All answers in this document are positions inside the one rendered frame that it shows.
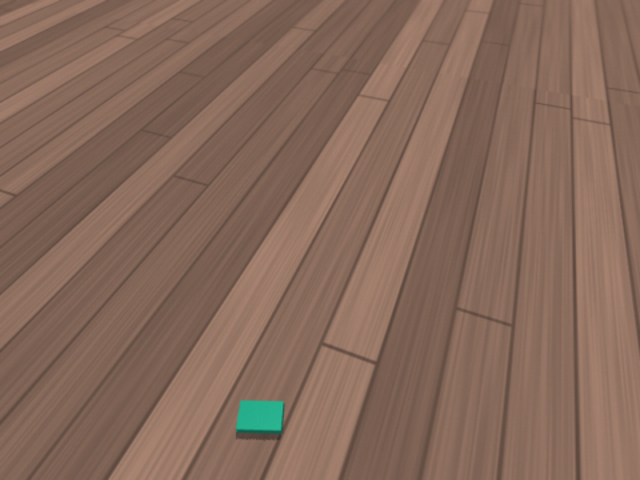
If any small box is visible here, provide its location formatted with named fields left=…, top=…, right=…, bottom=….
left=236, top=400, right=285, bottom=434

